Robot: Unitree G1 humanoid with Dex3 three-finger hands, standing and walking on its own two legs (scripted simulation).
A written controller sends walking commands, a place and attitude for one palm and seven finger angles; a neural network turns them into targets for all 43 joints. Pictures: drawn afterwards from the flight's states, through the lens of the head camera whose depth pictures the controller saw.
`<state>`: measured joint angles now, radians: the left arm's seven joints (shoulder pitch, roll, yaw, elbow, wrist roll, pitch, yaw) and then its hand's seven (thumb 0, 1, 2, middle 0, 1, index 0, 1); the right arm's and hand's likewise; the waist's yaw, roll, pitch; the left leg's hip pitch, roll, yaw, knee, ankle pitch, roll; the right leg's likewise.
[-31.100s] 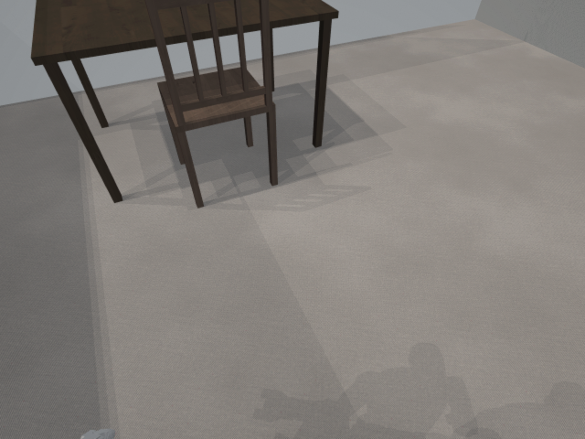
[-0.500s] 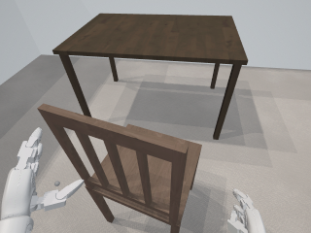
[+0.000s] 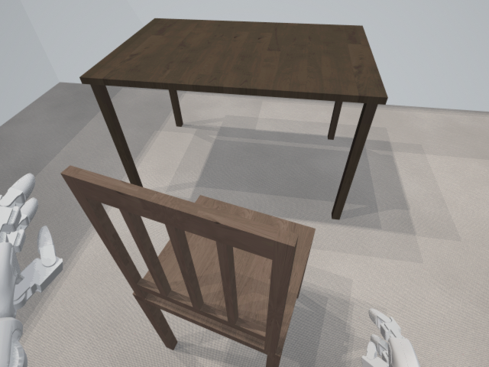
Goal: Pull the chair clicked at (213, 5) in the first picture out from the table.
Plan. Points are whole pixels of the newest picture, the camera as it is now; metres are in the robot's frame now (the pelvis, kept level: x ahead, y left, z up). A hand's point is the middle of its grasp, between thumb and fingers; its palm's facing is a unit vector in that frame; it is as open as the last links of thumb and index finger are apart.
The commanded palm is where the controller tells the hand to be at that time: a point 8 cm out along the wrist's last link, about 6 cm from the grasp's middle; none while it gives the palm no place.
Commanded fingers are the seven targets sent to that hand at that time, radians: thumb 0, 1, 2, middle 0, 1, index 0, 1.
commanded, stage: draw the hand back to the body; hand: left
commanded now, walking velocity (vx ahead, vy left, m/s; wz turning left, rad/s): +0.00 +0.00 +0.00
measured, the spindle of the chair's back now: (188, 271) +0.30 +0.17 -0.06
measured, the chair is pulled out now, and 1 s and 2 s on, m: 0.58 0.58 0.58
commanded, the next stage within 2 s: step back with the hand held close in 0.12 s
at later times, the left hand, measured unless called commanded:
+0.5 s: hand (71, 250) +0.20 +0.26 +0.16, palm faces +0.42 -0.79 -0.45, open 7.5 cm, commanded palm +0.14 +0.30 +0.18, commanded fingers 0.00 0.90 0.90 -0.20 -0.30 -0.20 -0.30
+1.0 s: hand (48, 283) +0.16 +0.26 +0.16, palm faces +0.46 -0.75 -0.47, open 7.4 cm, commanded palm +0.10 +0.30 +0.18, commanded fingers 0.00 0.90 0.90 -0.20 -0.30 -0.20 -0.30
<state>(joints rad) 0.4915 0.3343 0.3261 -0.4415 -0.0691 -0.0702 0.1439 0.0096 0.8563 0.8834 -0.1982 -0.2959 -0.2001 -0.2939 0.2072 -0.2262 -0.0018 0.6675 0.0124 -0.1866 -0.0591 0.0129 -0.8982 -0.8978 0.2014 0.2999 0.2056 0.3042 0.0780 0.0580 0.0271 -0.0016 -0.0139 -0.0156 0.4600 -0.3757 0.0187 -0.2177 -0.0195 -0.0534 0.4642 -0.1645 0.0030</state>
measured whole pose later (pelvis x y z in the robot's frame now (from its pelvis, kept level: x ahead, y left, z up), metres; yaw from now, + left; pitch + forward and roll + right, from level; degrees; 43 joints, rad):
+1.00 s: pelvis -0.05 +0.00 -0.01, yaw -1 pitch +0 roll +1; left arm 0.54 0.39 0.40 -0.49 -0.03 -0.12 0.19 0.01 0.88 0.90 -0.21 -0.30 -0.21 -0.30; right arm 0.22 -0.24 0.01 0.58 0.03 -0.04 -0.10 0.01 -0.90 -0.90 0.20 0.30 0.21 0.30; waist 0.01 0.01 0.00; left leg -0.25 -0.04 0.01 0.63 -0.38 0.03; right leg -0.45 -0.04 -0.02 0.58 -0.13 0.00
